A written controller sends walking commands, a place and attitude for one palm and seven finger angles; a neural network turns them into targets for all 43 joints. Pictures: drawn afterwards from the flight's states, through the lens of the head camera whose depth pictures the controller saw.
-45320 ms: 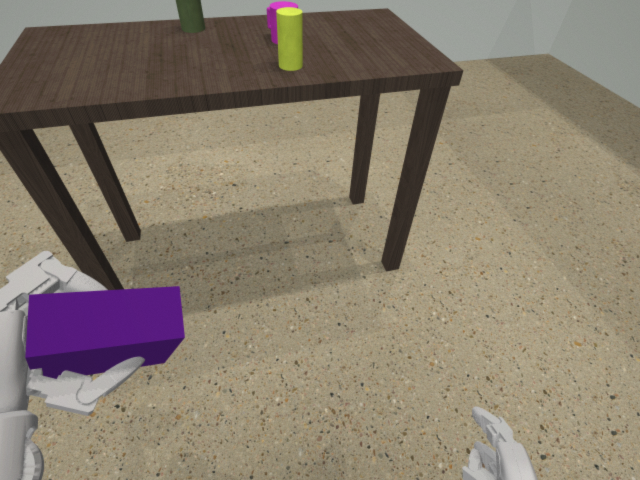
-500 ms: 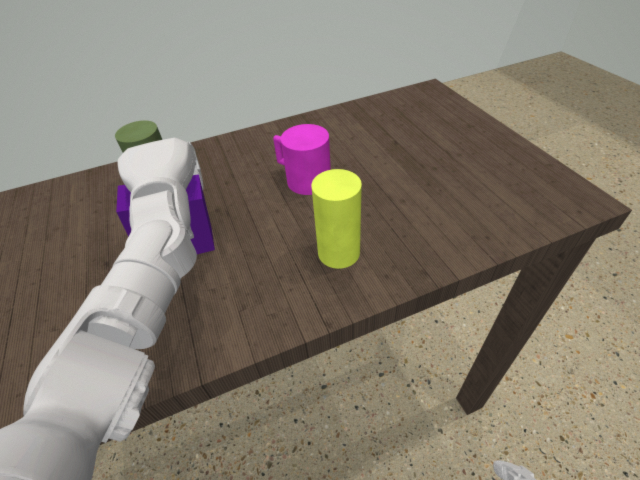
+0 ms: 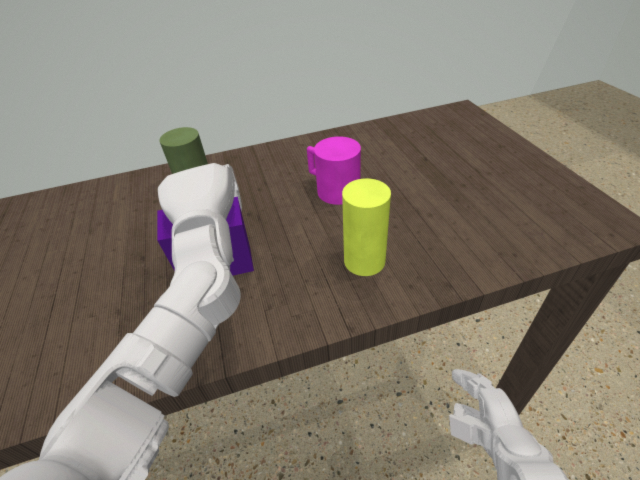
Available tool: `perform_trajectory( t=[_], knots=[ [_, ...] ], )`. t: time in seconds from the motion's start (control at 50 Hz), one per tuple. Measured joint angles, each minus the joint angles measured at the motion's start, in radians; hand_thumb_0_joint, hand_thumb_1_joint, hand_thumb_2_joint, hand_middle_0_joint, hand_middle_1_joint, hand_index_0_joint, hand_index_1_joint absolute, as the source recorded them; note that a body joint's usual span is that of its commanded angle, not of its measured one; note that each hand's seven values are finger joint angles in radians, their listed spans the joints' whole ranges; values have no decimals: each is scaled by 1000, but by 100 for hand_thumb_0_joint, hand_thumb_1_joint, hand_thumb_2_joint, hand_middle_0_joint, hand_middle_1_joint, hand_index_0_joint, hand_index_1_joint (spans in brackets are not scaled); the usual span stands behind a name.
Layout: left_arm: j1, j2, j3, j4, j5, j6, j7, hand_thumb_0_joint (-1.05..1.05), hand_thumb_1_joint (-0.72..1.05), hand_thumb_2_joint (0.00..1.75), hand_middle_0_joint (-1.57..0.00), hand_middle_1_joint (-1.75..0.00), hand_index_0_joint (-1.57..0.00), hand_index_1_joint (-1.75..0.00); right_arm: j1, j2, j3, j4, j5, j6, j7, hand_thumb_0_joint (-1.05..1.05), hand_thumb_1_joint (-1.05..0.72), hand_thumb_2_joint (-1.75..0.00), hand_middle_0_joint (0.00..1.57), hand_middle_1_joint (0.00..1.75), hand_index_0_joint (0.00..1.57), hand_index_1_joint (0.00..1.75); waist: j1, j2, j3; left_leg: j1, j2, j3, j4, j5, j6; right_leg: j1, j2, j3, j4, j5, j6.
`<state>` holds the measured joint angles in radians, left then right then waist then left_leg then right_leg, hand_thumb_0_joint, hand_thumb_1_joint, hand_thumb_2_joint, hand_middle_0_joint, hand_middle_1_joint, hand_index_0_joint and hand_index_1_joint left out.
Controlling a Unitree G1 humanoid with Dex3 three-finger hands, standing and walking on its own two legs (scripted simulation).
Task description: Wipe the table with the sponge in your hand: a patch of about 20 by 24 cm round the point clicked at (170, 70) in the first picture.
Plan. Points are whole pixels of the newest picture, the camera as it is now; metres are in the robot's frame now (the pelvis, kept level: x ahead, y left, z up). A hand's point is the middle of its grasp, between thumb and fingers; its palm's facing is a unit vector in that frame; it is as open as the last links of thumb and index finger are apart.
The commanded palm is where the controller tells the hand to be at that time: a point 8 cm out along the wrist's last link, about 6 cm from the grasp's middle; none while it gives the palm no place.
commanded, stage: wipe back along the third lane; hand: left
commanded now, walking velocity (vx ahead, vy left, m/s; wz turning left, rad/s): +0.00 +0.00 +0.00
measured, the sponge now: (212, 251) +0.38 +0.21 +0.10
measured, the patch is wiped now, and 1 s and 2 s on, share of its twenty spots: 0.75 0.75 0.75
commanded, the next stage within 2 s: slide back across to the middle lane in 0.90 s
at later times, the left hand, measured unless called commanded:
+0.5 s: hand (220, 248) +0.34 +0.16 +0.15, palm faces +0.18 -0.11 -0.98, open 9.5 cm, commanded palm +0.29 +0.16 +0.18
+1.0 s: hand (228, 282) +0.29 +0.14 +0.15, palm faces +0.25 -0.19 -0.95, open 9.5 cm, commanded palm +0.24 +0.14 +0.18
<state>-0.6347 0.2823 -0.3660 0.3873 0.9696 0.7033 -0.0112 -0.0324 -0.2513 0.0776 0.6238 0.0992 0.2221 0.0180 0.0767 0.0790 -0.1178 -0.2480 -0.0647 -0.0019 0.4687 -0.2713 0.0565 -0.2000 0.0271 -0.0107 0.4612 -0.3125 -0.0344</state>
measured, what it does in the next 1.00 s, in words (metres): stands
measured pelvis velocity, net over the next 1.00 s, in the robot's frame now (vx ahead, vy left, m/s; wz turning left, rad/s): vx -0.01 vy -0.04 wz -0.04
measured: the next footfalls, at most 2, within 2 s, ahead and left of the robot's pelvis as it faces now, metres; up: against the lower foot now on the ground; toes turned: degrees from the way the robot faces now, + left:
none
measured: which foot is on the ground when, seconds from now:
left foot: down 0.00-1.00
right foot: down 0.00-1.00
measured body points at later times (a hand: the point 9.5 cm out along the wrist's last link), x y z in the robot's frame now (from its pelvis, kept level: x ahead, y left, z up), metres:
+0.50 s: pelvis -0.01 -0.02 +0.00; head -0.04 -0.07 +0.45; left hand +0.32 +0.17 +0.21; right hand +0.22 -0.23 -0.09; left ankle -0.02 +0.08 -0.74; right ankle -0.05 -0.10 -0.74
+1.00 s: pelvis -0.01 -0.04 +0.00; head -0.06 -0.09 +0.44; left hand +0.27 +0.15 +0.20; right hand +0.24 -0.24 -0.07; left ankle -0.02 +0.08 -0.74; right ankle -0.05 -0.10 -0.74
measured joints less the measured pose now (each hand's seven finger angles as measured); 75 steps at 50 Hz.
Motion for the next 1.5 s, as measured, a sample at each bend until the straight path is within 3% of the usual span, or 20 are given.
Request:
perform_trajectory(
  t=[0.5, 0.82, 1.06, 1.3, 1.5],
  knots=[
    [224, 43, 25, -285, -23, 18, 14, 1, -46, 107, -75, -150, -78, -148, 44, -30, -4, 6, 2, 14, 6, 1, -90, -90, 20, 30, 20, 30, -3, 21, 22, 42, 24, 13, 3, 3, -25, 25, 23, 13, 26, -2, -25],
    [398, 52, 39, -489, -43, 0, 38, 2, -46, 107, -73, -151, -78, -147, 1, -24, -4, -20, -3, 17, 15, 1, -90, -90, 20, 30, 20, 30, 16, 30, 28, 73, 44, 16, 2, 0, -45, 51, 43, 16, 28, -2, -46],
    [492, 58, 51, -600, -52, -7, 54, 3, -46, 106, -72, -152, -79, -145, 7, -26, -5, -28, -8, 24, 19, 1, -90, -90, 20, 30, 20, 30, 17, 31, 38, 82, 55, 21, 5, -1, -54, 57, 54, 21, 31, 0, -55],
    [558, 109, 150, -671, -127, -32, 31, 2, -47, 106, -74, -150, -81, -142, 22, -21, -4, -23, -21, 19, -3, 1, -90, -90, 20, 30, 20, 30, 6, 24, 45, 97, 65, 43, 0, -2, -57, 60, 65, 45, 36, 3, -59],
    [616, 168, 226, -732, -164, -31, 7, 1, -48, 106, -76, -148, -82, -141, 26, -40, -15, -29, -28, 2, -26, 1, -90, -90, 20, 30, 20, 30, 19, 26, 61, 99, 66, 36, 5, 3, -58, 68, 65, 39, 33, 10, -59]
  ],
)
